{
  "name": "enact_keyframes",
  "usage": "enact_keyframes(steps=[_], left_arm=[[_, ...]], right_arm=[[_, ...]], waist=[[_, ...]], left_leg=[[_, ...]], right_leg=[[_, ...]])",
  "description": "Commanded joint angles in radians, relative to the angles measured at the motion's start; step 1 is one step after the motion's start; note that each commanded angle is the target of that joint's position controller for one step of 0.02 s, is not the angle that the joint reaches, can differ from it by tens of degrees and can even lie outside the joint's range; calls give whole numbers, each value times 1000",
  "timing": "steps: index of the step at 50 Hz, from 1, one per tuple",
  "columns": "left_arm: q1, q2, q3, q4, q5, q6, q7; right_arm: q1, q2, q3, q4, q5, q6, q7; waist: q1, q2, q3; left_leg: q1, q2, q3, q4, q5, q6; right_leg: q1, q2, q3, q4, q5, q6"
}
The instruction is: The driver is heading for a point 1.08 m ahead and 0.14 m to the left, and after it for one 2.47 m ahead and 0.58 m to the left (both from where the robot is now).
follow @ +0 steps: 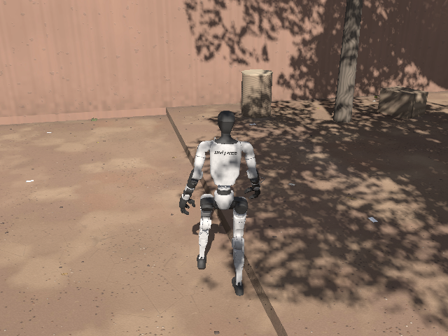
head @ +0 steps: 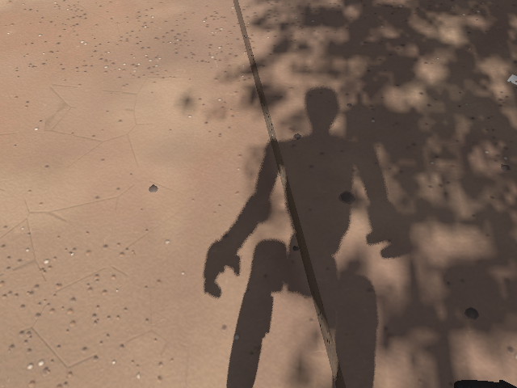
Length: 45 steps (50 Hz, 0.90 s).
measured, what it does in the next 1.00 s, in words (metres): walks ahead: left foot, then right foot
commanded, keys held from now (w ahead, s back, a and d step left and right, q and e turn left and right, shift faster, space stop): w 0.48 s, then no key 0.52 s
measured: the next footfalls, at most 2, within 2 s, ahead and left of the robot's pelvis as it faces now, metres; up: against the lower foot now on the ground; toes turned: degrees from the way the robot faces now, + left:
left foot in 0.10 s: +0.23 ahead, +0.16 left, +0.00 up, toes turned -1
right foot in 0.64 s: +0.44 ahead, -0.04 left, +0.00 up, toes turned +0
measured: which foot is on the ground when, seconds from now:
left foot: up 0.00-0.08, down 0.10-0.64, up 0.66-0.98, down 1.00-1.00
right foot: down 0.00-0.12, up 0.14-0.62, down 0.64-1.00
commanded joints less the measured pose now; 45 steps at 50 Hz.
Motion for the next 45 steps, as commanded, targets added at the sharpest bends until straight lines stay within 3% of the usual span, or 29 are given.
enact_keyframes(steps=[1, 3, 4, 5, 6, 7, 8, 9, 10, 11, 12, 15, 17, 19, 21, 22, 24, 27, 28, 30, 31, 32, 33, 34, 35, 36, 38, 42, 45], left_arm=[[29, 177, 50, -29, -10, -12, 7], [21, 183, 57, -23, -7, -7, 9], [8, 176, 55, -26, -7, -6, 9], [16, 146, 44, -27, -2, -6, 6], [65, 86, 22, -47, 19, -10, 6], [199, 26, -1, -24, -9, -24, 7], [169, 110, 19, -3, -26, -26, 7], [31, 156, 30, -36, -26, -27, 7], [-62, 148, 27, -65, -8, -29, 11], [-89, 133, 29, -79, 4, -29, 11], [-71, 115, 30, -76, 6, -24, 10], [-27, 82, 28, -54, 4, -7, 14], [-53, 64, 21, -59, 15, 0, 15], [-80, 60, 19, -63, 13, 5, 12], [-144, 45, 11, -92, 14, 4, 7], [-187, 43, 9, -105, 13, -2, 3], [-255, -1, -11, -137, 12, -13, -14], [-346, -41, -31, -182, 15, -29, -39], [-312, -25, -25, -172, 15, -32, -42], [-175, 56, 5, -124, 22, -35, -36], [-91, 99, 19, -82, 34, -39, -30], [25, 171, 33, -44, 47, -31, -19], [64, 196, 30, -13, 64, -24, -5], [93, 104, 4, -1, 68, -29, -7], [9, 96, 10, 3, 45, -32, -18], [-73, 65, 9, 1, 28, -27, -26], [-200, 30, -6, -10, 26, -14, -31], [-189, 35, -7, 52, 47, -3, -3], [-162, 73, 0, 81, 43, 14, 6]], right_arm=[[-101, -88, -25, -111, 8, -22, 12], [-50, -105, -35, -109, 8, -26, 17], [18, -119, -46, -95, 2, -27, 13], [126, -150, -62, -76, -8, -29, 7], [275, -219, -74, -67, -29, -35, 4], [366, -262, -86, -7, -15, -30, 17], [397, -169, -64, -3, -5, -25, 20], [317, -133, -50, -12, -2, -20, 15], [231, -121, -39, -29, -10, -16, 12], [184, -107, -32, -31, -17, -16, 12], [164, -89, -25, -30, -24, -20, 11], [174, -80, -21, -1, -13, -31, 10], [203, -101, -27, 22, -13, -27, 4], [236, -99, -24, 41, -14, -14, -3], [251, -93, -20, 57, -9, 3, -9], [293, -71, -14, 68, -8, 16, -13], [345, -67, -10, 85, -19, 42, -21], [347, -79, -6, 95, -10, 74, -44], [329, -105, -11, 94, -5, 77, -50], [280, -146, -24, 89, 16, 81, -59], [244, -158, -29, 77, 28, 74, -55], [252, -113, -16, 58, -3, 58, -46], [319, 16, 12, 53, -45, 39, -35], [424, 8, 7, 109, -27, 36, -27], [442, -40, -7, 121, 1, 48, -22], [384, -59, -16, 122, 3, 69, -24], [310, -91, -42, 123, 1, 120, -34], [277, 5, -31, 125, -2, 141, -55], [234, -10, -34, 133, 0, 155, -68]], waist=[[-1, -157, 19], [-30, -181, 9], [-71, -172, -25], [-123, -143, -107], [-153, 5, -287], [-136, 334, -420], [-171, 205, -377], [-180, 88, -219], [-157, -7, -131], [-126, -11, -76], [-95, 20, -66], [-64, 47, -55], [-67, 38, -42], [-71, 25, -33], [-79, 15, -2], [-102, -8, 8], [-129, 10, -5], [-128, 33, -4], [-107, 64, -42], [-37, 111, -127], [1, 70, -182], [12, -21, -310], [-41, -299, -303], [-46, -237, -383], [-73, -210, -293], [-83, -167, -212], [-118, -109, -94], [-131, -182, -75], [-99, -184, -98]], left_leg=[[98, -22, 7, -80, -41, 37], [160, -33, 22, -110, -133, 70], [254, -57, 51, -145, -147, 92], [424, -49, 61, -155, -107, 124], [763, 130, -134, -89, 11, 203], [1037, 305, -560, -238, -210, 345], [1011, 286, -649, -315, -442, 326], [878, 257, -503, -321, -435, 287], [729, 217, -391, -337, -328, 273], [622, 182, -329, -363, -230, 274], [560, 150, -277, -387, -164, 267], [509, 117, -180, -428, -37, 282], [507, 125, -150, -448, 29, 301], [554, 151, -165, -451, 26, 316], [595, 162, -163, -443, -1, 306], [665, 160, -167, -427, -3, 298], [747, 157, -143, -400, 33, 285], [749, 157, -85, -339, 348, 257], [750, 153, -73, -302, 503, 240], [832, 119, -55, -165, 748, 202], [791, 72, -23, -68, 690, 165], [567, 26, -10, 92, 345, 120], [265, -134, 14, 374, -586, 50], [276, -127, -150, 493, -729, 16], [206, -112, -119, 576, -714, -22], [164, -80, -84, 607, -684, -43], [255, -35, -77, 554, -600, -78], [392, -20, -15, 237, -519, -99], [436, -18, 13, 88, -462, -91]], right_leg=[[-39, -280, 159, -72, 263, -144], [8, -302, 178, -24, 350, -124], [19, -277, 161, 51, 475, -106], [-6, -216, 112, 210, 573, -78], [-216, -130, 48, 519, 365, -29], [-534, 15, -28, 860, -260, 46], [-646, -27, 53, 1003, -277, 49], [-703, -74, 9, 1042, -199, 43], [-678, -119, -28, 1005, -107, 42], [-640, -148, -34, 947, -49, 42], [-584, -171, -34, 917, -17, 40], [-557, -179, -58, 856, 20, 53], [-584, -180, -78, 807, 55, 73], [-681, -197, -71, 854, 79, 80], [-783, -212, -59, 837, 79, 80], [-845, -212, -66, 839, 73, 78], [-867, -198, -94, 740, 55, 72], [-705, -148, -118, 459, 4, 63], [-588, -119, -122, 351, 22, 54], [-390, -77, -118, 75, 197, 19], [-201, -74, -124, -90, 441, -2], [163, -207, -10, 37, 853, -46], [348, -446, 239, 142, 1533, -176], [308, -510, 290, 177, 1588, -260], [236, -486, 258, 139, 1374, -288], [140, -436, 230, 90, 1093, -263], [-116, -368, 136, 16, 829, -211], [-193, -274, 17, -5, 693, -142], [-166, -282, 52, -15, 525, -131]])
